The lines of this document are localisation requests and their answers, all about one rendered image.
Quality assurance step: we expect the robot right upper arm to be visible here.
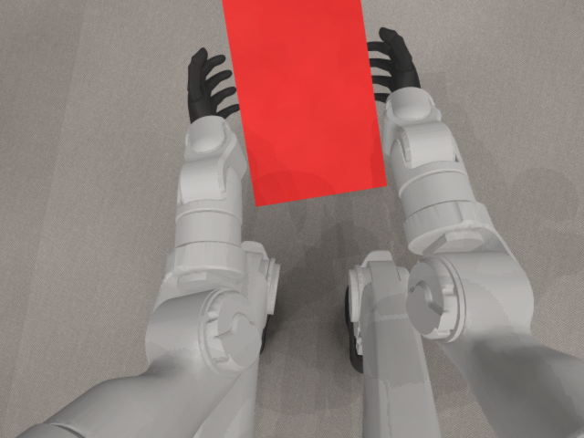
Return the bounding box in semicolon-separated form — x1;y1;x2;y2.
405;251;584;438

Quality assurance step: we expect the robot left upper arm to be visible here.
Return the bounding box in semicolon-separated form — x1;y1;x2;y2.
16;287;262;438

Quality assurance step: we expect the right robot shin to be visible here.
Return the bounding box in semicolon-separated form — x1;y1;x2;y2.
353;250;410;355

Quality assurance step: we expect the right robot hand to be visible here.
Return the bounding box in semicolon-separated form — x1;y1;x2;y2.
367;27;421;103

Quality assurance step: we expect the carton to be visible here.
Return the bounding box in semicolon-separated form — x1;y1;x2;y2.
222;0;387;207

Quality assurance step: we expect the robot right forearm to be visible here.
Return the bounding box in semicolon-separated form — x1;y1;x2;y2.
381;87;534;311

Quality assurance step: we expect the left robot hand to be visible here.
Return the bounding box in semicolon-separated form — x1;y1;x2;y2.
187;47;240;124

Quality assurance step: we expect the right robot thigh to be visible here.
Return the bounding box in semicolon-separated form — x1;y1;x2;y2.
349;261;442;438

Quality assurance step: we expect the robot left forearm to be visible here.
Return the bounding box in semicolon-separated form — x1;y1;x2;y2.
151;116;247;314

